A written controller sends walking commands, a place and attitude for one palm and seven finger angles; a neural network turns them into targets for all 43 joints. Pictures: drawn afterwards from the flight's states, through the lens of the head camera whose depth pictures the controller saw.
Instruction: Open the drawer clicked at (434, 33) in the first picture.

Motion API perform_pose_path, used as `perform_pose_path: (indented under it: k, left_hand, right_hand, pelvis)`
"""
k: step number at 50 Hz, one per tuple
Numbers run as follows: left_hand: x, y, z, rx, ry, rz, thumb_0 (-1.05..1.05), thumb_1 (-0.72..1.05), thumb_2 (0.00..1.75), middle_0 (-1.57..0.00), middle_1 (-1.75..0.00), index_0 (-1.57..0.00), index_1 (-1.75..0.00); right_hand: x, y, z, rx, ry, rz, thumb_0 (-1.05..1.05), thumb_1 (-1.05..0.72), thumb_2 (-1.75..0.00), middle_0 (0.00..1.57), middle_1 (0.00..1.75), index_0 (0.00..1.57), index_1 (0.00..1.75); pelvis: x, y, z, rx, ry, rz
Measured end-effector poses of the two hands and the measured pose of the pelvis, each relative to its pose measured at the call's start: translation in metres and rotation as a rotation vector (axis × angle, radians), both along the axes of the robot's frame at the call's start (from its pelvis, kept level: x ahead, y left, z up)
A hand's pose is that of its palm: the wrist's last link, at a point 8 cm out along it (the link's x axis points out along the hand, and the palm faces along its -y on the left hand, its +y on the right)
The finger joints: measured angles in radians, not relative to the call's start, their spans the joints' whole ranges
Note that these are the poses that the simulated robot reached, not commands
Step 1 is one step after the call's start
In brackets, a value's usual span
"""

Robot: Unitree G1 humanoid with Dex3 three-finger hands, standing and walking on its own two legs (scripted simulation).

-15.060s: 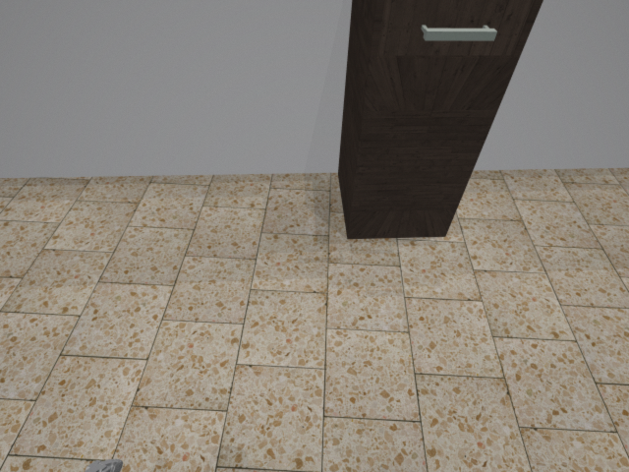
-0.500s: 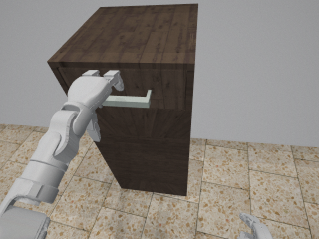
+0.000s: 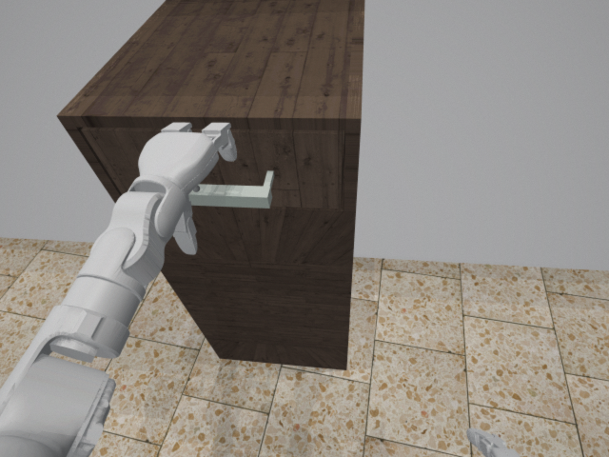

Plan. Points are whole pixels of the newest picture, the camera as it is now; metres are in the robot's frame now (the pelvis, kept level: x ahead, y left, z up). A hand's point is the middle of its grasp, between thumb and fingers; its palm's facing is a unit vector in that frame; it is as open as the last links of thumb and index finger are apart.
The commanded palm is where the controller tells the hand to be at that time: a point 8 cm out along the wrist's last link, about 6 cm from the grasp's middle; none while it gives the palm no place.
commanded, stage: move the hooked fingers above the handle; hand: left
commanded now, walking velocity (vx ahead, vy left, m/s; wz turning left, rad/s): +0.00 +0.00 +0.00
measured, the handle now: (213, 185) +0.47 +0.18 +0.09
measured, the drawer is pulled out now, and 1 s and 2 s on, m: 0.00 0.00 0.00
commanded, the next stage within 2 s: lower the fingers behind the handle in 0.82 s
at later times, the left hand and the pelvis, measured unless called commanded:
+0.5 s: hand (194, 189) +0.41 +0.17 +0.15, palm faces +0.02 -0.04 -1.00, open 13.9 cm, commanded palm +0.39 +0.18 +0.21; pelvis +0.00 -0.01 +0.00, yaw +0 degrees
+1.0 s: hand (192, 181) +0.43 +0.18 +0.14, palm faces +0.00 -0.03 -1.00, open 13.9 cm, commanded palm +0.41 +0.19 +0.20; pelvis +0.00 +0.00 +0.00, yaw +0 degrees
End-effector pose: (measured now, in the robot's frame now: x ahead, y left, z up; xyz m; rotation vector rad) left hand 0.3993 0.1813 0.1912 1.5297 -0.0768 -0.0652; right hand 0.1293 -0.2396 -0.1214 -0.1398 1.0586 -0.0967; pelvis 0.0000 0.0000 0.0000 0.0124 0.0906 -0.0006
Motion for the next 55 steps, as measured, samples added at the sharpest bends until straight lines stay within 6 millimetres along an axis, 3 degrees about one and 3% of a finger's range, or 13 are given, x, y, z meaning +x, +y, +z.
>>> perform_pose_path:
  k: [11,21,30,38,48,55]
  left_hand:
    - [0.005,-0.008,0.006,-0.007,-0.031,-0.005,0.0,-0.49,0.3,-0.34,-1.21,-0.32,-1.2]
    - [-0.006,0.0,0.01,0.002,-0.021,0.03,0.0,-0.49,0.3,-0.32,-1.2,-0.31,-1.2]
    - [-0.01,-0.006,0.007,0.004,-0.011,-0.001,0.0,-0.49,0.3,-0.32,-1.2,-0.32,-1.2]
    - [0.003,0.003,0.013,0.011,-0.012,0.037,0.0,-0.49,0.3,-0.32,-1.2,-0.32,-1.2]
    - [0.009,0.005,0.005,0.012,0.017,0.011,0.0,-0.49,0.3,-0.32,-1.21,-0.32,-1.2]
    - [0.009,0.005,0.004,0.003,-0.008,0.004,0.0,-0.49,0.3,-0.33,-1.24,-0.32,-1.2]
  right_hand:
    - [-0.004,-0.003,-0.006,0.016,0.029,-0.019,0.01,-0.91,-0.9,0.2,0.3,0.19,0.3]
    - [0.016,-0.001,0.001,0.027,-0.024,0.007,0.01,-0.91,-0.9,0.2,0.3,0.19,0.3]
    - [0.028,0.0,0.008,0.007,-0.071,0.031,0.0,-0.91,-0.9,0.2,0.3,0.19,0.3]
    - [0.012,-0.004,0.005,0.0,-0.044,0.002,0.0,-0.91,-0.9,0.2,0.3,0.2,0.3]
    - [-0.02,-0.011,-0.004,-0.024,0.049,-0.037,0.0,-0.91,-0.9,0.2,0.3,0.2,0.3]
    - [-0.026,-0.01,-0.006,-0.024,0.07,-0.038,0.01,-0.91,-0.9,0.2,0.3,0.19,0.3]
  pelvis:
    - [0.007,-0.002,-0.001,0.001,0.008,-0.007]
    - [0.005,-0.005,0.0,0.002,-0.007,-0.002]
    - [0.001,-0.007,-0.001,0.002,-0.015,0.012]
    - [-0.001,-0.007,-0.001,0.002,-0.008,0.006]
    - [0.0,-0.004,-0.001,0.001,0.005,0.002]
    - [0.001,-0.002,-0.002,0.0,0.014,0.002]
